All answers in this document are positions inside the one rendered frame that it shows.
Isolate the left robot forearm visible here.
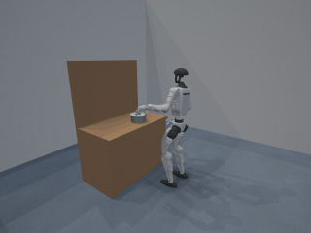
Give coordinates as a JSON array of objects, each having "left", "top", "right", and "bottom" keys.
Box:
[{"left": 144, "top": 104, "right": 166, "bottom": 112}]

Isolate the robot right hand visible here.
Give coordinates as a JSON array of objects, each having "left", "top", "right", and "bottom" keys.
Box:
[{"left": 166, "top": 117, "right": 175, "bottom": 128}]

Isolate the pot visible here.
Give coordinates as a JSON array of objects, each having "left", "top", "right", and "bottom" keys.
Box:
[{"left": 130, "top": 116, "right": 147, "bottom": 124}]

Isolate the right robot upper arm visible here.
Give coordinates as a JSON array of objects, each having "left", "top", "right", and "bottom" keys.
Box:
[{"left": 188, "top": 88, "right": 192, "bottom": 110}]

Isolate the lid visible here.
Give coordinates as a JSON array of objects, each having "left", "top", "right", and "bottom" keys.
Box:
[{"left": 130, "top": 112, "right": 145, "bottom": 117}]

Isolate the robot left hand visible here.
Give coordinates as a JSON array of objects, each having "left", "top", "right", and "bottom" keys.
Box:
[{"left": 135, "top": 105, "right": 148, "bottom": 116}]

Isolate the robot left thigh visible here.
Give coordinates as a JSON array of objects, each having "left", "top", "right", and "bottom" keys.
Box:
[{"left": 161, "top": 126, "right": 179, "bottom": 161}]

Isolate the robot right shin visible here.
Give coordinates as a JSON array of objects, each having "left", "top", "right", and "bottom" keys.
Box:
[{"left": 173, "top": 146, "right": 185, "bottom": 174}]

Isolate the table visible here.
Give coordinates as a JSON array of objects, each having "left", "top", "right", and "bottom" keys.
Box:
[{"left": 66, "top": 60, "right": 168, "bottom": 199}]

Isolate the left robot upper arm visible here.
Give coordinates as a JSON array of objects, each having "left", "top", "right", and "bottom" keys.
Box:
[{"left": 162, "top": 87, "right": 179, "bottom": 113}]

